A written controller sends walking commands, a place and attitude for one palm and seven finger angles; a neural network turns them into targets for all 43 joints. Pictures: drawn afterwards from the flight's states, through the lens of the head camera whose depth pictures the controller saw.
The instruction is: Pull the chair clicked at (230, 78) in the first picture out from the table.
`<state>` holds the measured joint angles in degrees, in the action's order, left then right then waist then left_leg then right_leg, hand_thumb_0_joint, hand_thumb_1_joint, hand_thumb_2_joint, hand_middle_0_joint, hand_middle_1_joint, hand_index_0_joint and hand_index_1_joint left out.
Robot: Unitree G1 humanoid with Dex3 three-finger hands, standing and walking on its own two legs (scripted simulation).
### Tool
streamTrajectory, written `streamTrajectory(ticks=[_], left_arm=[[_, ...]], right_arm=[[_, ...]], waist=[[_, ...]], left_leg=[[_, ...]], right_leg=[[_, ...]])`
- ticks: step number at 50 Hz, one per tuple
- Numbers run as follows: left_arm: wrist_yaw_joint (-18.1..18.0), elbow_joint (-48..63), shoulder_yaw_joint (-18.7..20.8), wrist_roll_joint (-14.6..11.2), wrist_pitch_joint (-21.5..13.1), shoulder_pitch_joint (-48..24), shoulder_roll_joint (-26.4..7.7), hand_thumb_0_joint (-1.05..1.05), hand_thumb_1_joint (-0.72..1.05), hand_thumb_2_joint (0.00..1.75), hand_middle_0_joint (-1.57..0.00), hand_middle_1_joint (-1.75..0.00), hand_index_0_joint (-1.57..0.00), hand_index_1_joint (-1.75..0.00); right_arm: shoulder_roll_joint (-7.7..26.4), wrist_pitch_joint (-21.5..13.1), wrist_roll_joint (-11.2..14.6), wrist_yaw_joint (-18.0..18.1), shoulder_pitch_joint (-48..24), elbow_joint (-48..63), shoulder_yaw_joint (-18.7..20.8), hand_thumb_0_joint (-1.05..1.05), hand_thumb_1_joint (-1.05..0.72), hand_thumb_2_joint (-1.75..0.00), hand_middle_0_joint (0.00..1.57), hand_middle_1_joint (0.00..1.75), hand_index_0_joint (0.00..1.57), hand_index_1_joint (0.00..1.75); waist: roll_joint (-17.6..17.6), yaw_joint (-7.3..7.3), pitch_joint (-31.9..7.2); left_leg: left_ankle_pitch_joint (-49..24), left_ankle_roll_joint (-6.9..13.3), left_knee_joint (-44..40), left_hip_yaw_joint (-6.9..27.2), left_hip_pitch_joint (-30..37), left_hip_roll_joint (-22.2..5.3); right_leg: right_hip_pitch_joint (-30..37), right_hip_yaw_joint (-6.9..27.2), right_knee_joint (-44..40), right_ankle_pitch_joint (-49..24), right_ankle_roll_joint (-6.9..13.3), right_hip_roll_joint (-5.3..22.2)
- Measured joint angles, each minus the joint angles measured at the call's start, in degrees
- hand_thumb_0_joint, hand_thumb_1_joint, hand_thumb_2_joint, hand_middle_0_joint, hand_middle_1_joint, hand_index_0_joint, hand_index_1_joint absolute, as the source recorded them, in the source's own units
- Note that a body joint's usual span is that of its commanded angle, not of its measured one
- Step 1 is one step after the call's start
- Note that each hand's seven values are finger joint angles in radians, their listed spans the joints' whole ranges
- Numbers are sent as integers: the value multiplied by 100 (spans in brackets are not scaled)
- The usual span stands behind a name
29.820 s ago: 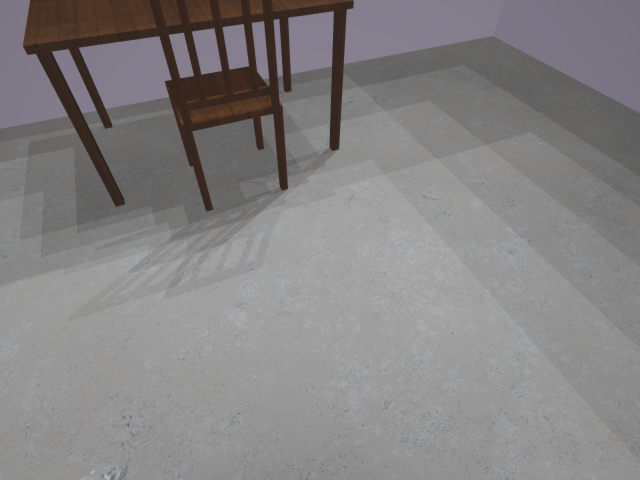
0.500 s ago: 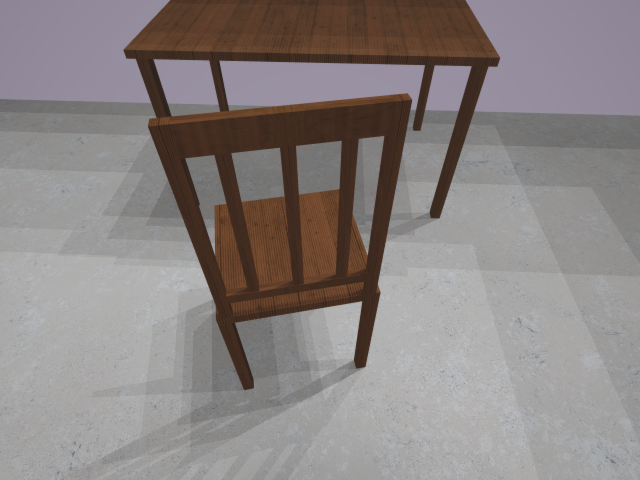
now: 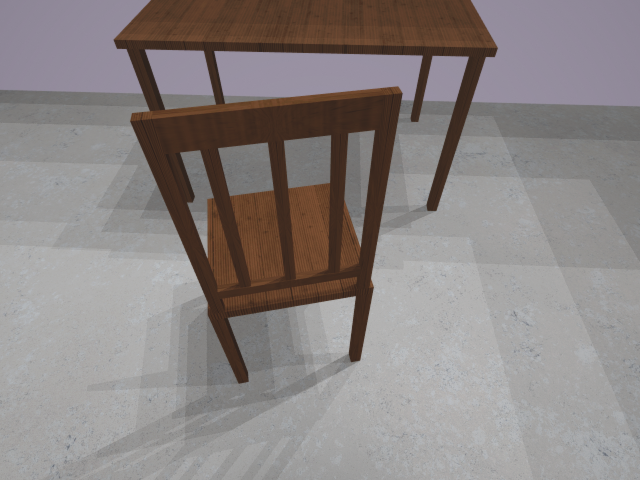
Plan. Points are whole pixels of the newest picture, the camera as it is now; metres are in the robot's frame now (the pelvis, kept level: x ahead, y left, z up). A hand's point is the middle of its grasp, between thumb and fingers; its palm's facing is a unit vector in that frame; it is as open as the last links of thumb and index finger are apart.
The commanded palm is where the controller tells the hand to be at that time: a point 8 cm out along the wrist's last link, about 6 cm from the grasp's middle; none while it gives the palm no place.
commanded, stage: look to check the result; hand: left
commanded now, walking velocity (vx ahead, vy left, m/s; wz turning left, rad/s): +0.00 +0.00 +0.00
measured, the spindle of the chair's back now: (284, 220) +0.56 +0.10 -0.06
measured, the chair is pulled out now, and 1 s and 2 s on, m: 0.57 0.57 0.57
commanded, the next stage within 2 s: stand and wait in 0.46 s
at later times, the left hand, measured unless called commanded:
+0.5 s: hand out of the picture -0.01 +0.15 -0.17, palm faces +0.04 -0.98 -0.17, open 7.3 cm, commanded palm none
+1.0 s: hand out of the picture +0.00 +0.16 -0.17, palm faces +0.04 -0.99 -0.17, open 7.3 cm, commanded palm none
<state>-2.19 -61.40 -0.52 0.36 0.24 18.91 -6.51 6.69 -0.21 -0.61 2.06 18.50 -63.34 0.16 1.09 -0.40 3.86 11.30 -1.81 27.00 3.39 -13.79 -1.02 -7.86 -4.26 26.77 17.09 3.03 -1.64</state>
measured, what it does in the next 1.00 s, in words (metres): stands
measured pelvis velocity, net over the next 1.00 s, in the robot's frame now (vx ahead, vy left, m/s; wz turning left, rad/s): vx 0.01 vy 0.00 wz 0.00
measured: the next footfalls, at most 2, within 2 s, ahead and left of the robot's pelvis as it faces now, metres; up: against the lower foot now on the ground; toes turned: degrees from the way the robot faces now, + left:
none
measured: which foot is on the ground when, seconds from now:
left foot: down 0.00-1.00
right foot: down 0.00-1.00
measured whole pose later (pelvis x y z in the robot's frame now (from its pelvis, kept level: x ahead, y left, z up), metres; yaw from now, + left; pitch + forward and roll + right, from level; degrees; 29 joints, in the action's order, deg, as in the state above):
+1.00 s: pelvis +0.01 +0.00 +0.00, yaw +0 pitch -2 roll +0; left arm -2.0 -60.7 -0.3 0.3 0.3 18.5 -6.7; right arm 6.5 -0.3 -0.5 2.3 18.0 -63.2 0.1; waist 0.3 -0.3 4.1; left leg 12.0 -1.8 27.3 3.6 -13.4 -1.0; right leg -7.1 -4.4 26.5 17.6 3.0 -1.6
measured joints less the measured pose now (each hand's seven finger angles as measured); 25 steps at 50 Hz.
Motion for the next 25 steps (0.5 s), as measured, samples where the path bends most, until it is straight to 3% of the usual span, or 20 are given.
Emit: streamTrajectory(ticks=[25], left_arm=[[7, 48, 18, -2, 3, -51, -7, 0, 91, 90, -20, -30, -20, -30]], right_arm=[[-14, 1, 2, 21, -42, 17, 0, 0, -91, -90, 20, 30, 20, 30]], waist=[[-41, 9, 0]], left_leg=[[42, -29, 26, 33, 37, -25]], right_leg=[[64, -30, -16, 28, 31, -30]])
